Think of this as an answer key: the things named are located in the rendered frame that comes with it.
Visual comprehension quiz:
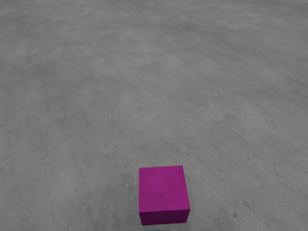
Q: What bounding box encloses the carton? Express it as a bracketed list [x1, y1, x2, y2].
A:
[139, 166, 191, 226]

